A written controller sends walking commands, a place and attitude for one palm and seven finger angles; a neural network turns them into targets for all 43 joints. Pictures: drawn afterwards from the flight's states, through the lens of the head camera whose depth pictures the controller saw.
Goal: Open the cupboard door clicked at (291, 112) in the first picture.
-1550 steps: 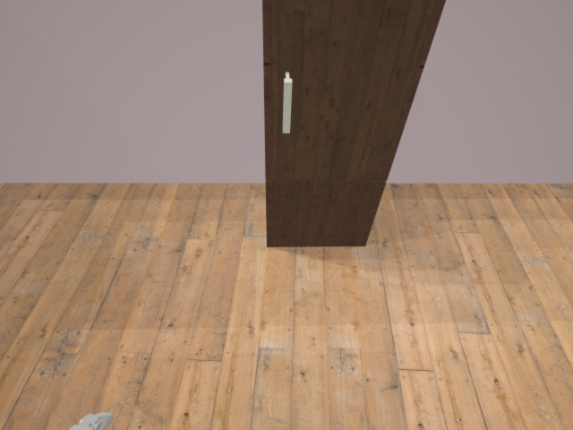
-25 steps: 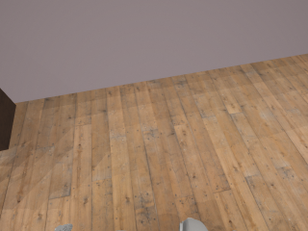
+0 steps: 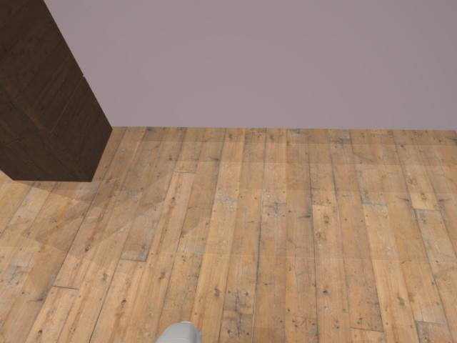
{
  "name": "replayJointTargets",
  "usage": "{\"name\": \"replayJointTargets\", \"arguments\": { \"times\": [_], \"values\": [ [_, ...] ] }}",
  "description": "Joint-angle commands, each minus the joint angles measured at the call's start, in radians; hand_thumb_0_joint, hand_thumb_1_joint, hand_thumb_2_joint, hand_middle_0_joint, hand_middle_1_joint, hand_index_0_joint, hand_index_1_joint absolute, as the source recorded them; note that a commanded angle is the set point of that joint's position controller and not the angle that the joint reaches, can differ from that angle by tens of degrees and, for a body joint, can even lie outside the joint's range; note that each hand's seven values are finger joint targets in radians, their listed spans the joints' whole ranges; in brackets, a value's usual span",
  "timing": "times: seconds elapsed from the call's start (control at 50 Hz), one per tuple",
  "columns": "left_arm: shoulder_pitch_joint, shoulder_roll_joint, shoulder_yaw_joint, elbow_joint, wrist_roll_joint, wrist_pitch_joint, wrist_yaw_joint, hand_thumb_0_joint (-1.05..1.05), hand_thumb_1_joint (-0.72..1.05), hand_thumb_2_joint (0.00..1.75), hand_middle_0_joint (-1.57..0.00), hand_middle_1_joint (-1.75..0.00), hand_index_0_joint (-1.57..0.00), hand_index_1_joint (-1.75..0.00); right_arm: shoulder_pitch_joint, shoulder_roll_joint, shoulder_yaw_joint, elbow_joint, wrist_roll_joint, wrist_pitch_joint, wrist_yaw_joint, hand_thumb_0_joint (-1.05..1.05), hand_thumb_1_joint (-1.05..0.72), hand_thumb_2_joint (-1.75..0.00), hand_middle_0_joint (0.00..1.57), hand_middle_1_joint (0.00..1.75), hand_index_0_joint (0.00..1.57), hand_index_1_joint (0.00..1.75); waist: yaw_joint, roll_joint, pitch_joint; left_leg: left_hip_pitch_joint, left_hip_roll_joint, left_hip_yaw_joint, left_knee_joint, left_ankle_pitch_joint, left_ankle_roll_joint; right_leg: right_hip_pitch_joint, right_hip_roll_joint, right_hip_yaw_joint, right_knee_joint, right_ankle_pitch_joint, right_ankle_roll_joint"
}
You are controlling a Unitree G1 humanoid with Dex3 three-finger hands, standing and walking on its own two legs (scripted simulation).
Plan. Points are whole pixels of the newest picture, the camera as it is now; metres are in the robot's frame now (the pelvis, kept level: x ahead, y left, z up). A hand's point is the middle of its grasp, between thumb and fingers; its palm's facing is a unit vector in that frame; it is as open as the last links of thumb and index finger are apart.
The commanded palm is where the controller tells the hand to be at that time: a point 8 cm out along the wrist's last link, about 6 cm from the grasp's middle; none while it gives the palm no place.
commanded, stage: turn to face it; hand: left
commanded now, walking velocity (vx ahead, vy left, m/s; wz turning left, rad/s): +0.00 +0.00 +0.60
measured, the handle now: out of the picture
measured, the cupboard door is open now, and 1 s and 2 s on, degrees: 43 43 43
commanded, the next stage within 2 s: take the last steps up to it in 1.06 s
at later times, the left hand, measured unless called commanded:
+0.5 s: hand out of the picture +0.08 +0.24 -0.16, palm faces +0.26 -0.93 -0.27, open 7.4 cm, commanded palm none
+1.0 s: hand out of the picture -0.04 +0.15 -0.16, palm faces +0.58 -0.77 -0.26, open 7.3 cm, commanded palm none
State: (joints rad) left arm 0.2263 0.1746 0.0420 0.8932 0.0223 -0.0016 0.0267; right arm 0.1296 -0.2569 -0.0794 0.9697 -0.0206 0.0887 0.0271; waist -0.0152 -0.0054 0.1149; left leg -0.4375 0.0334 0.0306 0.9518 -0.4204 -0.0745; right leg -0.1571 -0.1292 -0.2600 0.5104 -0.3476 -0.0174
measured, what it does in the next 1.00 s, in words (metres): steps on the spot, turning left: left foot, then right foot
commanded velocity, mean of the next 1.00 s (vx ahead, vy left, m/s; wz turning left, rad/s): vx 0.00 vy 0.00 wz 0.53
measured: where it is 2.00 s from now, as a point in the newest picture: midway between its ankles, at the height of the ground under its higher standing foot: outside the picture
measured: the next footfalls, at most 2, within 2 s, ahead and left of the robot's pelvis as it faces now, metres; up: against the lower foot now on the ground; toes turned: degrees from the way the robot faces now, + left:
left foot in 0.14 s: +0.05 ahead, +0.14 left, +0.00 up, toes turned +10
right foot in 0.58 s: +0.10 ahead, -0.10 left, +0.00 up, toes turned +16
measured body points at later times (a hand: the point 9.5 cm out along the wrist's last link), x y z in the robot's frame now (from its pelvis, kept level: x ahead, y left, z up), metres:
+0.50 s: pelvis +0.03 +0.01 +0.00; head +0.08 +0.02 +0.44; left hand +0.07 +0.29 -0.14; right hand +0.16 -0.21 -0.15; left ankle +0.01 +0.13 -0.74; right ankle +0.06 -0.13 -0.70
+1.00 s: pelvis +0.05 -0.03 +0.00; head +0.09 -0.01 +0.44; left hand -0.07 +0.20 -0.14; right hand +0.27 -0.19 -0.15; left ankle -0.04 +0.09 -0.69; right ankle +0.06 -0.11 -0.74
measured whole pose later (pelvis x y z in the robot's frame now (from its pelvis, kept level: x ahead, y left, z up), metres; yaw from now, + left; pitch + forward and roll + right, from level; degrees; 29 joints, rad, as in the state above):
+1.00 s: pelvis +0.05 -0.03 +0.00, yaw +34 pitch -1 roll +2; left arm 0.28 0.18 0.05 0.93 0.03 0.00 0.03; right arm 0.10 -0.25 -0.07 0.98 -0.02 0.08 0.02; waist 0.01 -0.01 0.11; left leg -0.39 0.03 0.04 0.88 -0.44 -0.06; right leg -0.16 -0.13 -0.29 0.53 -0.35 -0.02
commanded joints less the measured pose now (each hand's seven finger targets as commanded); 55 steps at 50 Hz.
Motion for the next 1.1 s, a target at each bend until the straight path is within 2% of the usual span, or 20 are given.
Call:
{"name": "replayJointTargets", "arguments": {
  "times": [0.0, 0.08, 0.1, 0.12, 0.14, 0.2, 0.26, 0.44, 0.52, 0.54, 0.56, 0.58, 0.6, 0.64, 0.7, 0.96, 1.02, 1.04, 1.06, 1.08],
  "values": [
    [0.099, 0.23, 0.066, -0.031, 0.009, -0.01, 0.008, 0.0, 0.9, 0.9, -0.2, -0.3, -0.2, -0.3, -0.098, -0.027, 0.003, -0.115, 0.011, -0.043, 0.002, 0.0, -0.9, -0.9, 0.2, 0.3, 0.2, 0.3, 0.068, -0.222, -0.128, -0.03, -0.02, 0.074, -0.192, -0.036, 0.029, 0.19, -0.25, 0.136, -0.04, 0.774, -0.066],
    [0.034, 0.241, 0.073, -0.037, -0.004, -0.006, -0.006, 0.0, 0.9, 0.9, -0.2, -0.3, -0.2, -0.3, 0.076, -0.097, -0.018, -0.082, 0.003, -0.059, 0.001, 0.0, -0.9, -0.9, 0.2, 0.3, 0.2, 0.3, -0.048, -0.091, -0.203, 0.336, -0.02, 0.059, -0.495, 0.268, 0.074, -0.021, -0.217, 0.036, 0.244, 0.584, 0.026],
    [0.014, 0.182, 0.062, -0.074, -0.014, 0.0, -0.016, 0.0, 0.9, 0.9, -0.2, -0.3, -0.2, -0.3, 0.152, -0.215, -0.048, -0.071, -0.006, -0.067, -0.007, 0.0, -0.9, -0.9, 0.2, 0.3, 0.2, 0.3, -0.093, 0.199, -0.256, 0.519, 0.223, -0.284, -0.533, 0.595, 0.198, -0.299, -0.07, 0.012, 0.485, 0.035, 0.101],
    [-0.065, 0.139, 0.041, -0.125, -0.012, 0.01, -0.009, 0.0, 0.9, 0.9, -0.2, -0.3, -0.2, -0.3, 0.211, -0.284, -0.061, -0.061, 0.001, -0.062, -0.019, 0.0, -0.9, -0.9, 0.2, 0.3, 0.2, 0.3, -0.115, 0.298, -0.251, 0.505, 0.388, -0.498, -0.569, 0.933, 0.319, -0.441, 0.011, 0.132, 0.643, -0.354, 0.119],
    [-0.073, 0.166, 0.045, -0.132, -0.005, 0.022, -0.002, 0.0, 0.9, 0.9, -0.2, -0.3, -0.2, -0.3, 0.196, -0.269, -0.049, -0.058, 0.002, -0.057, -0.026, 0.0, -0.9, -0.9, 0.2, 0.3, 0.2, 0.3, -0.09, 0.181, -0.238, 0.457, 0.402, -0.414, -0.564, 0.815, 0.343, -0.438, -0.019, 0.228, 0.676, -0.329, 0.1],
    [-0.067, 0.169, 0.055, -0.071, 0.001, 0.033, -0.013, 0.0, 0.9, 0.9, -0.2, -0.3, -0.2, -0.3, 0.024, -0.188, -0.025, -0.112, -0.004, -0.066, -0.044, 0.0, -0.9, -0.9, 0.2, 0.3, 0.2, 0.3, -0.025, 0.192, -0.123, 0.264, 0.236, -0.297, -0.616, 0.527, 0.255, -0.419, -0.011, 0.26, 0.687, -0.124, 0.122],
    [-0.012, 0.16, 0.053, -0.043, 0.001, 0.037, -0.02, 0.0, 0.9, 0.9, -0.2, -0.3, -0.2, -0.3, 0.011, -0.17, -0.016, -0.118, 0.001, -0.078, -0.042, 0.0, -0.9, -0.9, 0.2, 0.3, 0.2, 0.3, 0.013, 0.144, -0.133, 0.267, 0.175, -0.227, -0.618, 0.556, 0.221, -0.397, 0.014, 0.253, 0.655, -0.026, 0.133],
    [-0.1, 0.139, 0.04, -0.099, -0.008, 0.027, -0.014, 0.0, 0.9, 0.9, -0.2, -0.3, -0.2, -0.3, 0.053, -0.172, -0.032, -0.11, -0.006, -0.069, -0.037, 0.0, -0.9, -0.9, 0.2, 0.3, 0.2, 0.3, -0.01, 0.182, -0.153, 0.246, 0.155, -0.333, -0.576, 0.513, 0.24, -0.281, 0.086, 0.239, 0.323, -0.073, 0.13],
    [0.022, 0.152, 0.046, -0.073, -0.017, 0.005, -0.007, 0.0, 0.9, 0.9, -0.2, -0.3, -0.2, -0.3, 0.001, -0.158, -0.038, -0.127, 0.004, -0.064, -0.039, 0.0, -0.9, -0.9, 0.2, 0.3, 0.2, 0.3, 0.052, 0.164, -0.203, 0.126, 0.105, -0.355, -0.444, 0.536, 0.191, 0.007, 0.117, 0.227, -0.023, 0.106, 0.113],
    [0.069, 0.201, 0.056, -0.064, -0.008, -0.009, -0.001, 0.0, 0.9, 0.9, -0.2, -0.3, -0.2, -0.3, 0.012, -0.115, -0.035, -0.131, 0.014, -0.067, -0.034, 0.0, -0.9, -0.9, 0.2, 0.3, 0.2, 0.3, 0.073, 0.015, -0.238, 0.007, 0.03, -0.297, -0.342, 0.344, 0.129, 0.176, 0.008, 0.321, -0.169, 0.189, 0.091],
    [0.089, 0.302, 0.076, -0.061, 0.008, -0.014, 0.009, 0.0, 0.9, 0.9, -0.2, -0.3, -0.2, -0.3, 0.028, -0.044, -0.026, -0.149, 0.019, -0.07, -0.03, 0.0, -0.9, -0.9, 0.2, 0.3, 0.2, 0.3, 0.08, -0.317, -0.247, -0.18, -0.131, -0.097, -0.087, -0.12, 0.04, 0.278, -0.295, 0.615, -0.217, 0.35, -0.018],
    [0.075, 0.31, 0.067, -0.065, 0.002, -0.007, 0.012, 0.0, 0.9, 0.9, -0.2, -0.3, -0.2, -0.3, 0.025, -0.096, -0.038, -0.15, 0.01, -0.062, -0.03, 0.0, -0.9, -0.9, 0.2, 0.3, 0.2, 0.3, 0.073, -0.29, -0.226, -0.155, -0.096, -0.11, 0.135, -0.233, 0.037, 0.139, -0.402, 0.624, -0.203, 0.479, -0.103],
    [0.008, 0.234, 0.055, -0.072, -0.001, -0.012, 0.017, 0.0, 0.9, 0.9, -0.2, -0.3, -0.2, -0.3, 0.038, -0.111, -0.04, -0.116, 0.004, -0.049, -0.027, 0.0, -0.9, -0.9, 0.2, 0.3, 0.2, 0.3, 0.035, -0.217, -0.171, -0.149, -0.047, -0.151, 0.256, -0.151, 0.042, 0.059, -0.337, 0.535, -0.205, 0.413, -0.114],
    [-0.076, 0.181, 0.034, -0.094, -0.008, -0.008, 0.01, 0.0, 0.9, 0.9, -0.2, -0.3, -0.2, -0.3, 0.041, -0.078, -0.036, -0.082, 0.0, -0.032, -0.011, 0.0, -0.9, -0.9, 0.2, 0.3, 0.2, 0.3, -0.009, -0.162, -0.092, -0.157, -0.028, -0.103, 0.338, -0.005, 0.018, 0.004, -0.205, 0.364, -0.183, 0.432, -0.062],
    [-0.042, 0.159, 0.032, -0.086, -0.009, -0.019, 0.01, 0.0, 0.9, 0.9, -0.2, -0.3, -0.2, -0.3, 0.052, -0.056, -0.023, -0.067, 0.004, -0.027, -0.003, 0.0, -0.9, -0.9, 0.2, 0.3, 0.2, 0.3, -0.011, -0.178, -0.118, -0.159, -0.02, -0.066, 0.297, 0.074, 0.001, 0.075, -0.16, 0.222, -0.156, 0.587, -0.02],
    [0.115, 0.204, 0.055, 0.001, 0.011, -0.016, 0.007, 0.0, 0.9, 0.9, -0.2, -0.3, -0.2, -0.3, -0.083, -0.014, 0.012, -0.082, 0.01, -0.043, -0.009, 0.0, -0.9, -0.9, 0.2, 0.3, 0.2, 0.3, 0.061, -0.203, -0.111, -0.005, -0.016, 0.048, -0.161, -0.042, 0.039, 0.133, -0.253, 0.162, -0.088, 0.695, -0.09],
    [0.09, 0.22, 0.061, 0.016, 0.004, -0.013, 0.001, 0.0, 0.9, 0.9, -0.2, -0.3, -0.2, -0.3, -0.006, -0.028, 0.012, -0.062, 0.008, -0.058, -0.014, 0.0, -0.9, -0.9, 0.2, 0.3, 0.2, 0.3, 0.013, -0.183, -0.144, 0.199, -0.036, 0.074, -0.394, 0.108, 0.06, 0.042, -0.231, 0.115, 0.008, 0.596, -0.043],
    [0.065, 0.213, 0.059, 0.017, -0.005, -0.009, -0.003, 0.0, 0.9, 0.9, -0.2, -0.3, -0.2, -0.3, 0.056, -0.061, 0.004, -0.043, 0.006, -0.066, -0.014, 0.0, -0.9, -0.9, 0.2, 0.3, 0.2, 0.3, -0.03, -0.105, -0.169, 0.335, -0.015, 0.047, -0.52, 0.251, 0.075, -0.041, -0.2, 0.077, 0.118, 0.503, 0.003],
    [0.075, 0.156, 0.049, -0.004, -0.014, -0.001, -0.01, 0.0, 0.9, 0.9, -0.2, -0.3, -0.2, -0.3, 0.104, -0.161, -0.019, -0.039, -0.004, -0.076, -0.02, 0.0, -0.9, -0.9, 0.2, 0.3, 0.2, 0.3, -0.051, 0.165, -0.217, 0.477, 0.195, -0.233, -0.565, 0.506, 0.164, -0.238, -0.072, 0.025, 0.309, 0.118, 0.075],
    [0.01, 0.109, 0.022, -0.037, -0.015, 0.009, -0.007, 0.0, 0.9, 0.9, -0.2, -0.3, -0.2, -0.3, 0.137, -0.223, -0.029, -0.035, -0.001, -0.067, -0.031, 0.0, -0.9, -0.9, 0.2, 0.3, 0.2, 0.3, -0.07, 0.303, -0.197, 0.44, 0.356, -0.408, -0.604, 0.802, 0.279, -0.34, 0.0, 0.121, 0.463, -0.318, 0.101]
  ]
}}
